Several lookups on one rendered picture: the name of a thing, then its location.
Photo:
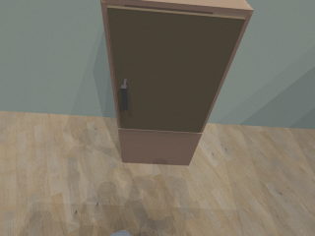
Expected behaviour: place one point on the cupboard door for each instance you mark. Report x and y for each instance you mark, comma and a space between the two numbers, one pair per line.
173, 62

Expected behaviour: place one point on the handle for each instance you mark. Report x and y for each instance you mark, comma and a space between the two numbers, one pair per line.
124, 95

